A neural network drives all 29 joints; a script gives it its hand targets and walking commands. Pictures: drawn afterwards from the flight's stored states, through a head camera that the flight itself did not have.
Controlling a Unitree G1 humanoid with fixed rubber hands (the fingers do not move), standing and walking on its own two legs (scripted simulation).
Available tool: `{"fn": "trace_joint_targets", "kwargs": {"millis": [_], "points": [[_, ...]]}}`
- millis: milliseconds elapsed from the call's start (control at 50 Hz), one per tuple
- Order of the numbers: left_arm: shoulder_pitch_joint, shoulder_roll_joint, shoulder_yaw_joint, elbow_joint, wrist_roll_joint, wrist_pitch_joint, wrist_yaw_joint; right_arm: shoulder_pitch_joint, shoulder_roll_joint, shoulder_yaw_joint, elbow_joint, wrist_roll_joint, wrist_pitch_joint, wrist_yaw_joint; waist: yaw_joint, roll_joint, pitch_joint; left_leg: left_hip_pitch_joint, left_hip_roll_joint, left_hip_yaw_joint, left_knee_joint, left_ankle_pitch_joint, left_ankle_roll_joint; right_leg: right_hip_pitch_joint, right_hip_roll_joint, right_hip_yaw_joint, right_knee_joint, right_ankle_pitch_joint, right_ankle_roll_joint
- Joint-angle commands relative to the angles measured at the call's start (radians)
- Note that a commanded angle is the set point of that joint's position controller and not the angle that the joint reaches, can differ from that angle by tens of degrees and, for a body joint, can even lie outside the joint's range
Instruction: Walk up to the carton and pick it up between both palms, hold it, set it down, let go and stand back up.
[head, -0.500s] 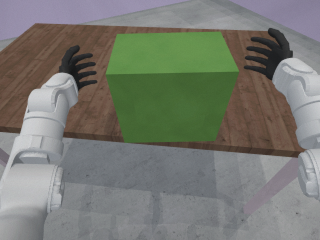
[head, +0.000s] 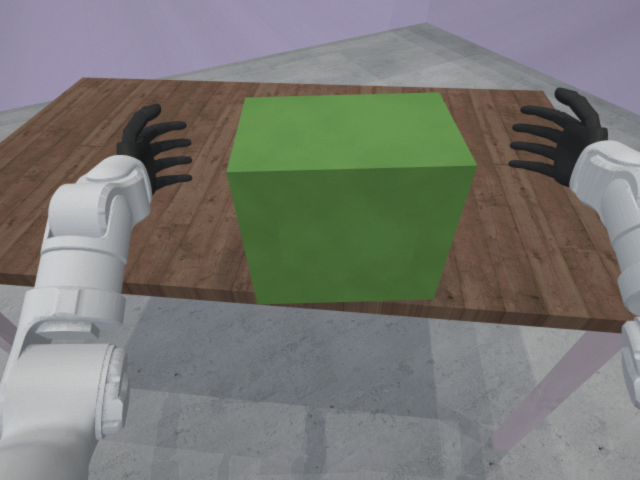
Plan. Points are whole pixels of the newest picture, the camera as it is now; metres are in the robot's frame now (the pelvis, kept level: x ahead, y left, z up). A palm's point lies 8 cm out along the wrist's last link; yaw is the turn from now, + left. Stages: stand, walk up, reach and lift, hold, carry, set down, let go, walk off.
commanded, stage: set down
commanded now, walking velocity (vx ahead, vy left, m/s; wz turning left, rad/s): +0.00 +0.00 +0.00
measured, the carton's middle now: (343, 203) +0.51 +0.03 +0.09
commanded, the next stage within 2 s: none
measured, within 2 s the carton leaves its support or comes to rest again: neither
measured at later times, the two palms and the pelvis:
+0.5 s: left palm (127, 225) +0.34 +0.26 +0.19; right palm (606, 236) +0.36 -0.25 +0.18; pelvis -0.01 +0.00 +0.00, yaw -2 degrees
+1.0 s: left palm (146, 315) +0.28 +0.25 +0.10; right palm (594, 322) +0.31 -0.25 +0.10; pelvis +0.01 +0.01 +0.00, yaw -2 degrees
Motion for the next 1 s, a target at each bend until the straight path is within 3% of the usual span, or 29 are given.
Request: {"fn": "trace_joint_targets", "kwargs": {"millis": [0, 100, 120, 140, 200, 260, 320, 360, 420, 480, 540, 680, 700, 760, 840, 900, 920, 940, 980], "points": [[-0.293, 0.176, 0.124, -0.371, 0.038, -0.060, 0.009, -0.256, -0.179, -0.091, -0.355, 0.014, -0.108, -0.005, 0.003, 0.027, -0.543, 0.110, -0.046, 0.050, -0.021, 0.329, -0.020, 0.406, 0.028, 0.033, 0.054, 0.305, 0.039], [-0.115, 0.165, 0.202, -0.670, 0.074, -0.035, 0.024, -0.105, -0.192, -0.155, -0.619, 0.020, -0.150, -0.025, 0.016, 0.062, -0.680, 0.180, -0.061, 0.065, 0.031, 0.512, -0.045, 0.481, 0.044, 0.037, 0.085, 0.511, 0.051], [-0.068, 0.156, 0.203, -0.704, 0.075, -0.025, 0.023, -0.057, -0.196, -0.161, -0.645, 0.015, -0.152, -0.030, -0.001, 0.061, -0.668, 0.181, -0.064, 0.066, 0.035, 0.520, -0.048, 0.488, 0.046, 0.037, 0.086, 0.536, 0.052], [-0.097, 0.169, 0.209, -0.742, 0.072, -0.018, 0.027, -0.087, -0.206, -0.177, -0.694, 0.011, -0.151, -0.035, -0.002, 0.072, -0.672, 0.171, -0.067, 0.071, 0.040, 0.506, -0.051, 0.468, 0.047, 0.037, 0.087, 0.516, 0.051], [-0.022, 0.158, 0.214, -0.778, 0.059, 0.004, 0.025, -0.026, -0.211, -0.190, -0.761, -0.008, -0.139, -0.041, -0.025, 0.028, -0.591, 0.159, -0.060, 0.069, 0.030, 0.430, -0.037, 0.418, 0.044, 0.037, 0.069, 0.428, 0.048], [0.009, 0.149, 0.208, -0.718, 0.043, 0.007, 0.025, -0.002, -0.188, -0.191, -0.741, -0.032, -0.113, -0.035, -0.033, -0.008, -0.466, 0.117, -0.049, 0.067, 0.005, 0.251, -0.012, 0.327, 0.031, 0.043, 0.045, 0.207, 0.033], [0.018, 0.127, 0.182, -0.584, 0.036, 0.002, 0.020, 0.030, -0.149, -0.158, -0.637, -0.045, -0.078, -0.013, -0.030, -0.051, -0.330, 0.077, -0.035, 0.064, -0.022, 0.086, 0.016, 0.263, 0.016, 0.051, 0.018, -0.016, 0.004], [-0.060, 0.131, 0.163, -0.479, 0.026, -0.010, 0.020, -0.036, -0.128, -0.149, -0.559, -0.050, -0.053, 0.003, -0.020, -0.063, -0.282, 0.025, -0.027, 0.068, -0.034, -0.036, 0.033, 0.205, 0.002, 0.072, 0.000, -0.191, -0.011], [-0.039, 0.093, 0.139, -0.375, 0.042, -0.028, 0.015, 0.000, -0.094, -0.123, -0.473, -0.055, -0.045, 0.023, -0.009, -0.071, -0.227, 0.001, -0.021, 0.073, -0.049, -0.089, 0.042, 0.199, -0.010, 0.092, -0.022, -0.288, -0.022], [0.035, 0.071, 0.143, -0.354, 0.074, -0.056, 0.005, 0.086, -0.068, -0.107, -0.473, -0.052, -0.066, 0.023, 0.001, -0.073, -0.230, 0.017, -0.026, 0.070, -0.047, -0.060, 0.041, 0.235, -0.021, 0.112, -0.023, -0.256, -0.011], [0.128, 0.046, 0.162, -0.419, 0.105, -0.075, 0.002, 0.180, -0.059, -0.137, -0.537, -0.061, -0.102, 0.016, 0.003, -0.044, -0.221, 0.027, -0.032, 0.066, -0.049, -0.036, 0.033, 0.259, -0.021, 0.114, -0.018, -0.218, 0.002], [0.132, 0.032, 0.149, -0.719, 0.091, -0.094, 0.038, 0.214, -0.099, -0.252, -0.771, -0.096, -0.152, 0.010, -0.028, 0.036, -0.254, 0.035, -0.032, 0.067, -0.049, -0.051, 0.008, 0.233, -0.006, 0.086, -0.006, -0.195, 0.005], [0.121, 0.045, 0.160, -0.743, 0.093, -0.094, 0.048, 0.202, -0.104, -0.261, -0.789, -0.097, -0.154, 0.010, -0.018, 0.043, -0.256, 0.031, -0.030, 0.070, -0.046, -0.052, 0.005, 0.225, -0.005, 0.083, 0.001, -0.188, 0.003], [0.258, 0.013, 0.157, -0.850, 0.104, -0.099, 0.066, 0.347, -0.109, -0.274, -0.827, -0.095, -0.164, 0.018, -0.020, 0.068, -0.285, 0.069, -0.025, 0.064, -0.041, 0.002, -0.006, 0.252, 0.005, 0.076, 0.019, -0.101, -0.005], [0.585, -0.066, 0.130, -0.912, 0.138, -0.101, 0.046, 0.650, -0.112, -0.232, -0.815, -0.074, -0.183, 0.025, -0.052, 0.064, -0.281, 0.182, -0.023, 0.051, -0.030, 0.223, -0.027, 0.303, 0.023, 0.057, 0.033, 0.153, -0.003], [0.782, -0.119, 0.117, -0.892, 0.166, -0.119, 0.012, 0.829, -0.090, -0.180, -0.829, -0.064, -0.212, 0.030, -0.073, 0.046, -0.228, 0.251, -0.026, 0.043, -0.027, 0.349, -0.035, 0.299, 0.032, 0.051, 0.018, 0.252, -0.002], [0.758, -0.105, 0.127, -0.913, 0.170, -0.137, 0.007, 0.793, -0.082, -0.171, -0.879, -0.062, -0.229, 0.027, -0.058, 0.038, -0.224, 0.258, -0.028, 0.046, -0.027, 0.358, -0.036, 0.279, 0.034, 0.052, 0.012, 0.247, 0.001], [0.804, -0.123, 0.120, -0.898, 0.172, -0.153, 0.004, 0.833, -0.074, -0.170, -0.874, -0.071, -0.240, 0.033, -0.066, 0.031, -0.186, 0.256, -0.026, 0.045, -0.036, 0.341, -0.035, 0.263, 0.034, 0.049, 0.004, 0.221, -0.002], [0.789, -0.100, 0.138, -0.939, 0.164, -0.202, 0.013, 0.794, -0.070, -0.179, -0.975, -0.082, -0.276, 0.038, -0.037, 0.009, -0.172, 0.235, -0.026, 0.054, -0.048, 0.289, -0.028, 0.228, 0.036, 0.046, -0.005, 0.157, -0.004]]}}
